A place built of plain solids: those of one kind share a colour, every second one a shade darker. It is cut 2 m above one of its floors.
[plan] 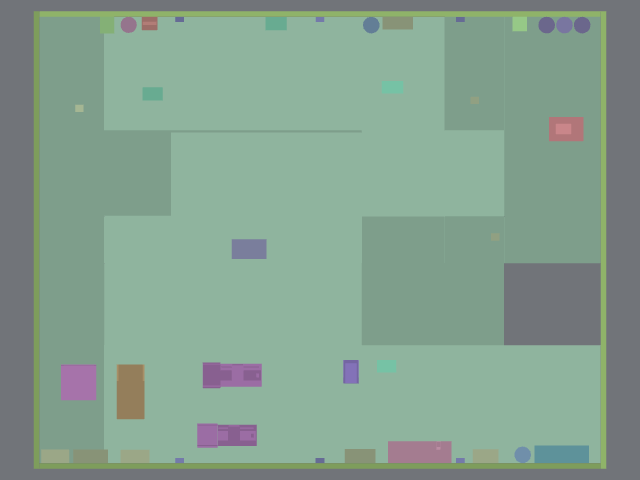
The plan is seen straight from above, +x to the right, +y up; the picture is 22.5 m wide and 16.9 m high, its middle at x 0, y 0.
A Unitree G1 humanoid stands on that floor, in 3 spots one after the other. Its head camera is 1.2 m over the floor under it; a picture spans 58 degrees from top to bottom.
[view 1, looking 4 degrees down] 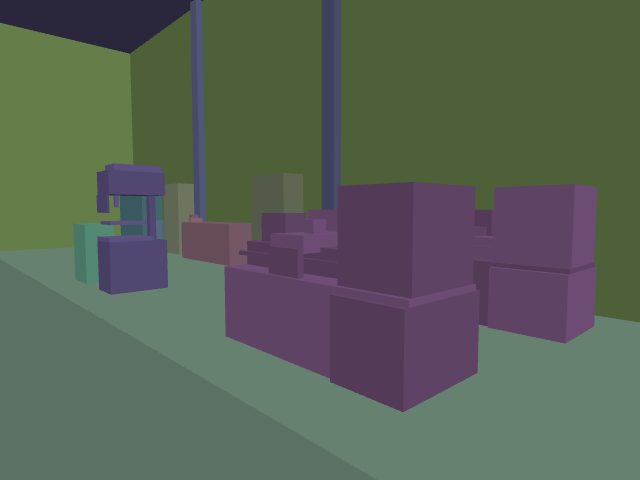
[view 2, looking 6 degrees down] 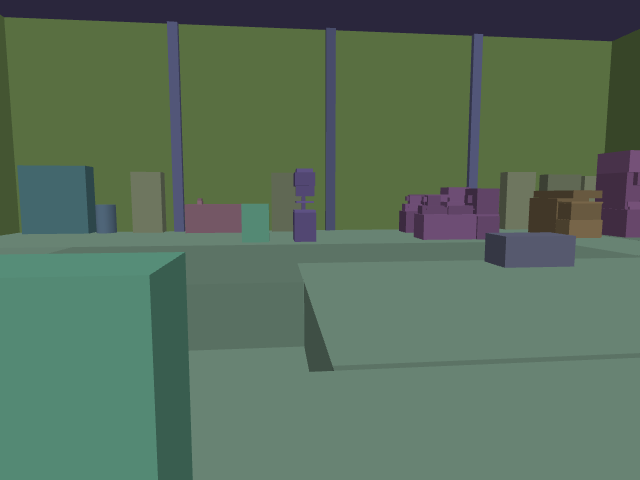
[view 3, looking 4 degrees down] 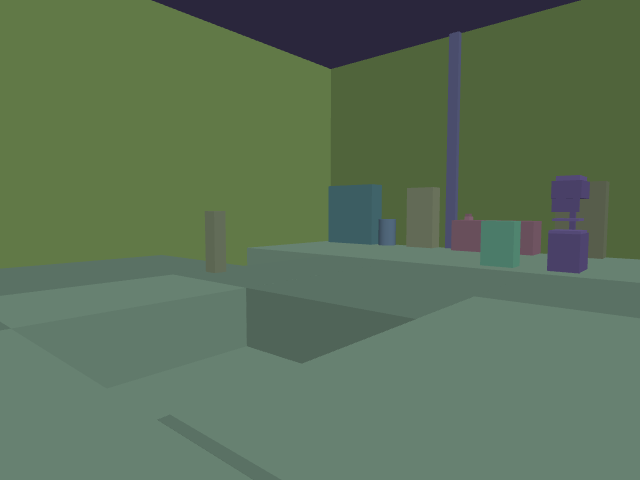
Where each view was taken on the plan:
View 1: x -5.61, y -2.26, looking -43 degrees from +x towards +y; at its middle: lathe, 3.42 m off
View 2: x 1.87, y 6.69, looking -96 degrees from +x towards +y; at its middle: floor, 11.47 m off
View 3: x -0.81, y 5.06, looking -49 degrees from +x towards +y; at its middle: wall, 16.33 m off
